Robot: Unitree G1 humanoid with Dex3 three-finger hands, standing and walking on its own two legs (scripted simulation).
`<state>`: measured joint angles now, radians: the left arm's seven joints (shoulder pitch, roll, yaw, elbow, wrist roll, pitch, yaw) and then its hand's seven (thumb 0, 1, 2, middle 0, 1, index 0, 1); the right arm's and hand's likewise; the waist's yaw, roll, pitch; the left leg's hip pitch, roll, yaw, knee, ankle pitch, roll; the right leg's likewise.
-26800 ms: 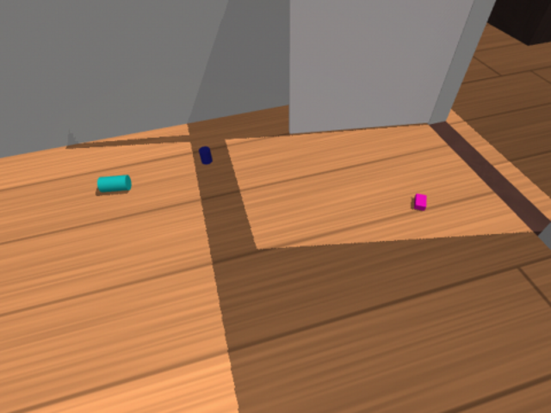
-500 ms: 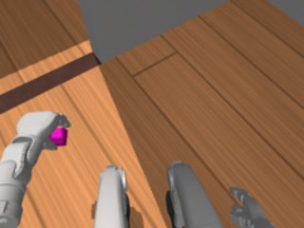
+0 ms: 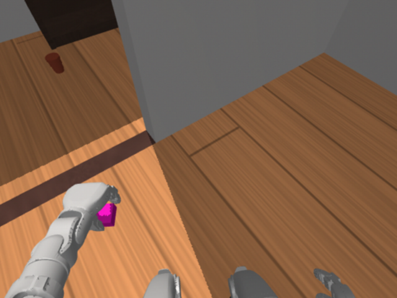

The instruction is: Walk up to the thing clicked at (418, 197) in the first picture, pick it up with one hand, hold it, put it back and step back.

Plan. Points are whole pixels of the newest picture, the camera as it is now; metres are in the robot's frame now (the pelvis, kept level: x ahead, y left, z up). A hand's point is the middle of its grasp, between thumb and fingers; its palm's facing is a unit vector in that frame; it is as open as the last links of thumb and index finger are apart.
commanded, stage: lift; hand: left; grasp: from above
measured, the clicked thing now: (97, 215) +0.34 +0.24 -0.12
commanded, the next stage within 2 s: hold in 0.24 s
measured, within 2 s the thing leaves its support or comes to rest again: neither
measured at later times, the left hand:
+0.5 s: hand (90, 198) +0.34 +0.22 -0.01, palm faces -0.47 -0.01 -0.88, open 7.5 cm
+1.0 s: hand (91, 190) +0.34 +0.21 +0.02, palm faces -0.47 -0.01 -0.88, open 7.5 cm
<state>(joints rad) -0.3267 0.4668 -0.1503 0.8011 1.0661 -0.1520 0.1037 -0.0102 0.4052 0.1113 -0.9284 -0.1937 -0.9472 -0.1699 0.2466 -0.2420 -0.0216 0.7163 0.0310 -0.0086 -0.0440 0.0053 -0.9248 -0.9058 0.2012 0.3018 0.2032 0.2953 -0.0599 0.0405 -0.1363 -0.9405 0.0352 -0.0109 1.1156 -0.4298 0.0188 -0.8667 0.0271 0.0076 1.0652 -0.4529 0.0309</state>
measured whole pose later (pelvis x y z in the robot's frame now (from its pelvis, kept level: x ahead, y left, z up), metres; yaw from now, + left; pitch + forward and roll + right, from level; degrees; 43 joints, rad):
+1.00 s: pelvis +0.05 -0.01 +0.07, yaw +0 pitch +5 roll +0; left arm -0.23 0.44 -0.20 0.62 1.02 -0.12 -0.04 0.00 0.42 0.09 -0.93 -0.19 -0.96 -0.14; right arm 0.21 -0.25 -0.03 0.67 0.05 0.06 -0.06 0.01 -0.90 -0.89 0.20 0.30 0.20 0.29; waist -0.01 0.04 -0.06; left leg -0.46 0.02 0.03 0.67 -0.31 0.01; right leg -0.41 0.00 0.04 0.66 -0.34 0.02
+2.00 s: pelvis +0.03 -0.01 +0.08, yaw +0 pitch +0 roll +0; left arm -0.19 0.45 -0.21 0.54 0.98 -0.12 -0.10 0.00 0.43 0.02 -0.97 -0.14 -1.00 -0.08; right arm 0.17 -0.25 -0.01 0.65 0.07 0.10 -0.09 0.01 -0.91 -0.90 0.20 0.30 0.20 0.29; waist 0.00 0.05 0.00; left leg -0.28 0.01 0.04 0.50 -0.21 0.01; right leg -0.25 0.00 0.05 0.51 -0.25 0.02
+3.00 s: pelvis +0.00 +0.00 -0.05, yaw +0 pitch +23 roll -3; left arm -0.52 0.45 -0.12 1.07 1.24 -0.21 0.32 -0.01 0.43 0.00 -0.99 -0.09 -1.02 -0.05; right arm 0.22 -0.27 -0.08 0.69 -0.02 0.09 -0.01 0.00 -0.91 -0.90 0.20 0.30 0.20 0.29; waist -0.08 0.03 -0.17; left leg -1.23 0.02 -0.02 1.32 -0.50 0.01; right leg -1.16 0.02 0.00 1.29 -0.54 0.03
